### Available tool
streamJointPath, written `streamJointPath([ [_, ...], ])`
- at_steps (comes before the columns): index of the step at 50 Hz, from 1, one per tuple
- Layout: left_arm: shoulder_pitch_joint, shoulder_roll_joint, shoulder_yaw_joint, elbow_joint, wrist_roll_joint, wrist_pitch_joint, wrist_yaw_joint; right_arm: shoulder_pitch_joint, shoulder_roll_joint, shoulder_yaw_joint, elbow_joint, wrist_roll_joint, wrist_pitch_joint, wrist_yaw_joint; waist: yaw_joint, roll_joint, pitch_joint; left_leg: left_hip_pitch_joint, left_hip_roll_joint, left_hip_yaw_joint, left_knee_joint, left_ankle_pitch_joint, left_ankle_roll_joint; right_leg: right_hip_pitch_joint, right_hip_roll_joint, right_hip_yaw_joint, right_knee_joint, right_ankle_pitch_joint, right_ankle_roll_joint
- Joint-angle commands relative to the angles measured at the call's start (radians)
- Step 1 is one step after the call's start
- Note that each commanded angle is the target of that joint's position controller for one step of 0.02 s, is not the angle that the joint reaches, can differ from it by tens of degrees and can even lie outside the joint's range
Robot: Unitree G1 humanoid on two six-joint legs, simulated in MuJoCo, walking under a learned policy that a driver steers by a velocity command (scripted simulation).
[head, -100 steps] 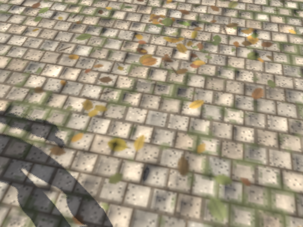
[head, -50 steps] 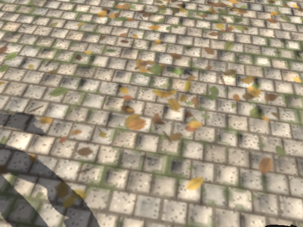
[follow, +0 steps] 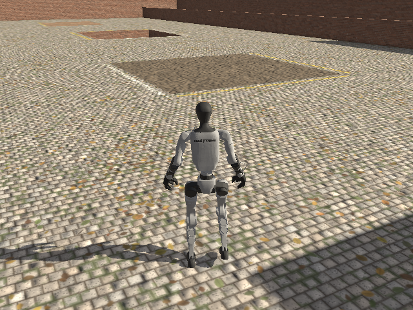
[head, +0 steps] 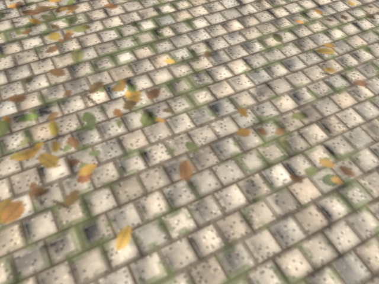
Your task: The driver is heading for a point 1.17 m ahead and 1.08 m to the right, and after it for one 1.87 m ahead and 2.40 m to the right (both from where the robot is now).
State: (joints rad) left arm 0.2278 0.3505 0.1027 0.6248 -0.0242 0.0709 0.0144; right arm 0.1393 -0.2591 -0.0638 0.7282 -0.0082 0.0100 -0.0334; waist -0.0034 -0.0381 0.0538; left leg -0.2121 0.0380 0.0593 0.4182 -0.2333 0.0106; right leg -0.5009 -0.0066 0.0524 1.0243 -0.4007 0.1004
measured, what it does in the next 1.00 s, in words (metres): walks ahead, turning right: right foot, then left foot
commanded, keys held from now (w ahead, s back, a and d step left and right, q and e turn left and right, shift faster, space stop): w+e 1.00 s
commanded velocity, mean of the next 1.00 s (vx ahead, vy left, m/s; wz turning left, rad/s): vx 0.41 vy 0.00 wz -0.60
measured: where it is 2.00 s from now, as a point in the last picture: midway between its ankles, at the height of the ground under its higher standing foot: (341, 195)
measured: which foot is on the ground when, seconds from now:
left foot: down 0.00-0.18, up 0.20-0.62, down 0.64-1.00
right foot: up 0.00-0.16, down 0.18-0.64, up 0.66-1.00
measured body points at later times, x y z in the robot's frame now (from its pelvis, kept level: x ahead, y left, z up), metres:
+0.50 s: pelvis +0.14 -0.08 +0.00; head +0.16 -0.12 +0.45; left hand +0.23 +0.20 -0.09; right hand +0.28 -0.38 -0.09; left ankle +0.36 +0.03 -0.69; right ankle +0.00 -0.14 -0.74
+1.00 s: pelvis +0.40 -0.16 +0.00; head +0.43 -0.18 +0.44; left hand +0.72 -0.06 -0.08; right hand +0.26 -0.42 -0.13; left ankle +0.40 -0.01 -0.74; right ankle +0.45 -0.37 -0.69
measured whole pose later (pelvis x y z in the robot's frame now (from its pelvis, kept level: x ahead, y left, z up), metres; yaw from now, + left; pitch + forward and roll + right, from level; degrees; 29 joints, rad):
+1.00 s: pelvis +0.40 -0.16 +0.00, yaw -35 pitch +1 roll +3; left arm 0.14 0.31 0.06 0.61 -0.02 -0.02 -0.02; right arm 0.31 -0.31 -0.08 0.83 0.00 -0.09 0.01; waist -0.09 -0.04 0.05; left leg 0.01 -0.01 0.19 0.24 -0.26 0.00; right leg -0.69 -0.12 0.04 0.81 -0.06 0.00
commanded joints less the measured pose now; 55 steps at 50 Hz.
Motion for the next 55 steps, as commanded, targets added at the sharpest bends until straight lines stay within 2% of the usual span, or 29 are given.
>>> streamJointPath([
  [1, -0.107, 0.042, -0.006, -0.129, 0.004, -0.025, -0.016, 0.025, -0.226, -0.062, -0.053, 0.013, -0.009, 0.001, -0.067, 0.226, -0.099, 0.154, 0.252, -0.185, -0.186, -0.045, 0.209, -0.053, -0.040, -0.058, -0.144, -0.003, -0.018],
  [6, -0.032, 0.050, -0.003, -0.106, 0.001, -0.043, -0.037, 0.006, -0.248, -0.068, -0.046, 0.045, -0.035, 0.035, -0.012, 0.195, -0.059, 0.033, 0.263, -0.117, -0.179, -0.172, 0.167, 0.176, -0.023, -0.132, -0.422, 0.055, -0.115],
  [8, 0.119, 0.059, 0.011, -0.036, -0.002, -0.049, -0.033, 0.006, -0.193, -0.052, -0.034, 0.048, -0.039, 0.042, 0.056, 0.129, -0.088, -0.090, 0.210, -0.026, -0.019, -0.193, 0.117, 0.420, 0.032, -0.168, -0.549, 0.104, -0.156],
  [9, 0.248, 0.111, 0.035, -0.002, -0.008, -0.053, -0.025, -0.011, -0.123, -0.029, -0.043, 0.026, -0.045, 0.048, 0.108, -0.021, -0.122, -0.245, 0.138, 0.074, 0.274, -0.188, 0.052, 0.603, -0.055, 0.000, -0.607, 0.069, -0.207],
  [10, 0.294, 0.269, 0.061, -0.031, -0.001, -0.071, -0.021, -0.082, -0.067, -0.010, -0.135, -0.008, -0.063, 0.050, 0.101, -0.304, -0.109, -0.633, -0.031, 0.080, 0.648, -0.399, -0.029, 0.720, -0.321, 0.569, -0.728, -0.079, -0.388],
  [11, 0.281, 0.202, 0.041, -0.045, 0.008, -0.104, -0.033, -0.144, -0.141, -0.027, -0.151, 0.023, -0.089, 0.052, 0.134, -0.175, -0.096, -0.737, -0.021, -0.107, 0.769, -0.383, -0.014, 0.665, -0.379, 0.701, -0.829, -0.199, -0.470],
  [12, 0.232, 0.143, 0.018, -0.044, 0.013, -0.124, -0.035, -0.137, -0.180, -0.037, -0.151, 0.049, -0.105, 0.063, 0.095, -0.154, -0.021, -0.757, 0.021, -0.129, 0.767, -0.280, 0.012, 0.621, -0.357, 0.620, -0.845, -0.202, -0.442],
  [13, 0.187, 0.101, 0.003, -0.050, 0.011, -0.133, -0.034, -0.100, -0.193, -0.042, -0.123, 0.039, -0.114, 0.068, 0.064, -0.112, 0.017, -0.724, 0.048, -0.123, 0.729, -0.178, 0.018, 0.575, -0.308, 0.513, -0.833, -0.125, -0.403],
  [14, 0.147, 0.089, -0.004, -0.055, 0.009, -0.131, -0.029, -0.091, -0.195, -0.044, -0.107, 0.013, -0.121, 0.067, 0.046, -0.084, 0.023, -0.686, 0.058, -0.120, 0.665, -0.102, 0.010, 0.541, -0.267, 0.436, -0.830, -0.010, -0.373],
  [15, 0.130, 0.087, -0.010, -0.060, 0.013, -0.129, -0.022, -0.086, -0.194, -0.046, -0.100, 0.001, -0.124, 0.069, 0.031, -0.087, 0.019, -0.628, 0.057, -0.116, 0.612, -0.038, -0.001, 0.510, -0.231, 0.372, -0.838, 0.096, -0.353],
  [18, 0.145, 0.105, -0.006, -0.045, 0.016, -0.129, 0.000, -0.111, -0.150, -0.032, -0.087, -0.001, -0.122, 0.072, 0.029, -0.059, -0.003, -0.554, 0.012, -0.084, 0.466, 0.120, -0.044, 0.478, -0.180, 0.260, -0.839, 0.320, -0.334],
  [23, 0.212, 0.124, 0.004, 0.012, 0.001, -0.123, 0.017, -0.255, -0.104, -0.007, -0.124, 0.014, -0.122, 0.080, 0.080, -0.076, 0.027, -0.414, -0.047, -0.076, 0.186, 0.286, -0.064, 0.380, -0.143, 0.212, -0.824, 0.338, -0.298],
  [26, 0.231, 0.125, 0.007, 0.042, -0.010, -0.120, 0.020, -0.284, -0.121, -0.010, -0.143, 0.020, -0.130, 0.088, 0.078, -0.078, 0.038, -0.371, -0.049, -0.105, 0.106, 0.292, -0.044, 0.407, -0.172, 0.266, -0.789, 0.341, -0.285],
  [29, 0.210, 0.131, 0.015, 0.052, -0.006, -0.108, 0.024, -0.219, -0.158, -0.026, -0.133, 0.021, -0.139, 0.085, 0.040, -0.115, 0.014, -0.274, -0.055, -0.102, 0.081, 0.203, -0.009, 0.459, -0.196, 0.304, -0.717, 0.485, -0.259],
  [31, 0.176, 0.103, 0.004, 0.039, 0.005, -0.101, 0.018, -0.019, -0.214, -0.058, -0.093, 0.017, -0.142, 0.068, -0.065, -0.118, -0.130, 0.032, -0.059, -0.070, 0.048, 0.197, 0.045, 0.420, -0.114, 0.255, -0.471, 0.732, -0.210],
  [32, 0.164, 0.050, -0.017, 0.007, 0.023, -0.100, 0.014, 0.160, -0.262, -0.068, -0.080, -0.003, -0.138, 0.057, -0.137, -0.044, -0.311, 0.358, 0.100, -0.231, 0.096, 0.119, 0.111, 0.251, -0.048, 0.228, -0.190, 0.553, -0.177],
  [33, 0.331, -0.067, -0.049, -0.011, -0.003, -0.109, 0.010, 0.235, -0.319, -0.079, -0.045, -0.011, -0.127, 0.062, -0.047, 0.341, -0.495, 0.704, 0.364, -0.748, -0.009, -0.132, 0.269, -0.110, 0.103, 0.152, 0.175, -0.162, -0.110],
  [34, 0.312, 0.046, -0.032, 0.014, -0.027, -0.113, 0.011, 0.212, -0.215, -0.054, -0.060, 0.005, -0.125, 0.065, -0.068, 0.287, -0.424, 0.634, 0.368, -0.849, -0.116, -0.304, 0.248, -0.213, 0.038, 0.176, 0.307, -0.171, -0.102],
  [35, 0.192, 0.111, -0.012, 0.002, -0.031, -0.113, 0.009, 0.151, -0.162, -0.040, -0.065, 0.011, -0.117, 0.056, -0.084, 0.203, -0.254, 0.483, 0.332, -0.668, -0.133, -0.287, 0.208, -0.256, -0.006, 0.135, 0.318, -0.081, -0.100],
  [36, 0.129, 0.112, -0.012, -0.009, -0.017, -0.112, 0.011, 0.104, -0.149, -0.034, -0.062, 0.006, -0.110, 0.050, -0.066, 0.119, -0.163, 0.339, 0.297, -0.531, -0.141, -0.153, 0.189, -0.225, -0.052, 0.095, 0.289, -0.009, -0.100],
  [37, 0.084, 0.100, -0.010, -0.020, -0.001, -0.114, 0.008, 0.081, -0.131, -0.030, -0.050, -0.001, -0.106, 0.048, -0.050, 0.101, -0.101, 0.221, 0.260, -0.438, -0.163, -0.041, 0.183, -0.194, -0.081, 0.086, 0.244, 0.030, -0.103],
  [38, 0.094, 0.081, -0.010, -0.022, -0.005, -0.108, 0.002, 0.067, -0.123, -0.026, -0.044, -0.011, -0.111, 0.044, -0.021, 0.129, -0.083, 0.146, 0.236, -0.366, -0.190, 0.012, 0.177, -0.141, -0.106, 0.088, 0.219, 0.055, -0.107],
  [40, 0.099, 0.037, -0.018, -0.024, -0.012, -0.094, -0.003, 0.054, -0.119, -0.028, -0.029, -0.001, -0.123, 0.041, -0.003, 0.144, -0.058, 0.084, 0.227, -0.277, -0.244, 0.054, 0.192, -0.119, -0.123, 0.067, 0.173, 0.058, -0.108],
  [42, 0.052, 0.010, -0.027, -0.047, -0.005, -0.084, -0.005, 0.052, -0.142, -0.036, -0.009, 0.009, -0.132, 0.041, 0.002, 0.121, -0.015, 0.055, 0.246, -0.214, -0.285, 0.106, 0.208, -0.163, -0.139, 0.059, 0.099, 0.081, -0.100],
  [46, -0.018, 0.001, -0.036, -0.061, 0.001, -0.094, -0.025, 0.047, -0.180, -0.044, 0.009, 0.006, -0.126, 0.039, -0.012, 0.093, -0.002, 0.091, 0.221, -0.053, -0.298, 0.220, 0.192, -0.177, -0.138, 0.030, -0.087, 0.297, -0.091],
  [49, -0.124, -0.011, -0.043, -0.084, 0.001, -0.105, -0.046, 0.081, -0.204, -0.047, 0.024, 0.014, -0.113, 0.037, -0.055, 0.078, 0.020, 0.122, 0.200, 0.047, -0.284, 0.260, 0.156, -0.128, -0.111, -0.036, -0.262, 0.405, -0.106],
  [52, -0.192, 0.000, -0.040, -0.118, -0.003, -0.104, -0.063, 0.126, -0.240, -0.057, 0.044, 0.032, -0.094, 0.039, -0.069, 0.084, 0.041, 0.217, 0.232, 0.082, -0.253, 0.319, 0.132, -0.123, -0.091, -0.072, -0.358, 0.364, -0.138],
  [54, -0.168, 0.034, -0.022, -0.128, 0.003, -0.100, -0.068, 0.130, -0.271, -0.065, 0.046, 0.044, -0.079, 0.035, -0.035, 0.106, 0.007, 0.278, 0.240, 0.116, -0.141, 0.604, 0.112, -0.052, -0.036, -0.120, -0.387, 0.265, -0.177],
  [55, -0.097, 0.064, -0.004, -0.117, 0.007, -0.095, -0.066, 0.128, -0.284, -0.069, 0.044, 0.049, -0.069, 0.033, 0.013, 0.117, -0.044, 0.287, 0.233, 0.139, -0.012, 0.765, 0.099, 0.048, 0.008, -0.150, -0.397, 0.221, -0.202],
])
